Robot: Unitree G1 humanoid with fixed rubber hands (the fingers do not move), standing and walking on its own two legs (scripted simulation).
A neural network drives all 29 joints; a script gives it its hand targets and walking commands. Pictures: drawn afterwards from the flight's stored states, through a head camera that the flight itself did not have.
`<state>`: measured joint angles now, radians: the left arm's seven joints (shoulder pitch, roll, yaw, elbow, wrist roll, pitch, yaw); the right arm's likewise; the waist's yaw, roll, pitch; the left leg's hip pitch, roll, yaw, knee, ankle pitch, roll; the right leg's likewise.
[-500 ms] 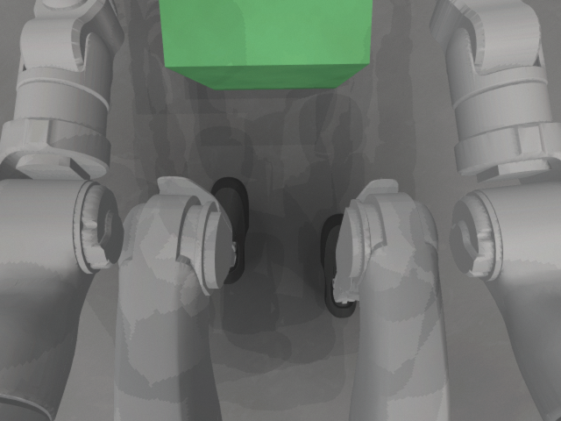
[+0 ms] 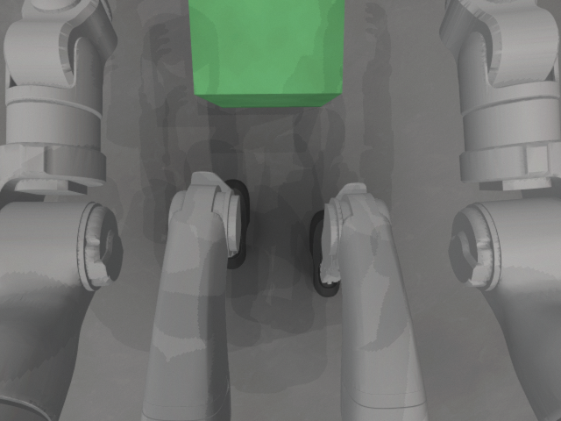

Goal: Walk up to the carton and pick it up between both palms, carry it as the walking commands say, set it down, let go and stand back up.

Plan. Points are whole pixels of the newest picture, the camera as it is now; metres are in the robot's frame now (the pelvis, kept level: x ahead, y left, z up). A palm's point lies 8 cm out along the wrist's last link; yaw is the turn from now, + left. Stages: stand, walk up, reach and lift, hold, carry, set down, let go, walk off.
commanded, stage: set down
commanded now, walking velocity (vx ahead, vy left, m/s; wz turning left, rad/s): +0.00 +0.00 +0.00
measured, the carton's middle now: (269, 41) +0.55 +0.04 -0.38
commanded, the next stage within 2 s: let go in 0.50 s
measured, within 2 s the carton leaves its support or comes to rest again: neither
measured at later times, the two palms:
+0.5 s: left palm out of the picture +0.54 +0.21 +0.03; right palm out of the picture +0.56 -0.15 +0.03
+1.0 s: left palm out of the picture +0.37 +0.24 +0.11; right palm out of the picture +0.40 -0.19 +0.12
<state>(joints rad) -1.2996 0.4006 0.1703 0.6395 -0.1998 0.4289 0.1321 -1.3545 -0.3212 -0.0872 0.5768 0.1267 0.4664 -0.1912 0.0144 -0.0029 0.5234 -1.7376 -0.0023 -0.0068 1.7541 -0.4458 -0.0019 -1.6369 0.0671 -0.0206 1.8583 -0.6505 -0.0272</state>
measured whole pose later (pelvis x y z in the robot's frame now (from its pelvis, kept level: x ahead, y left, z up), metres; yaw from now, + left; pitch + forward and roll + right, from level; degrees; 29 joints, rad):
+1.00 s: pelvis +0.04 +0.00 +0.18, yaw +1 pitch +13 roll -1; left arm -0.36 0.31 0.15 0.22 -0.20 0.40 -0.04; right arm -0.39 -0.28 -0.03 0.23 0.13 0.40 -0.08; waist 0.01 0.00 0.29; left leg -0.99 0.00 -0.05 1.07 -0.31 0.00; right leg -0.89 0.07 -0.02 1.12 -0.46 -0.03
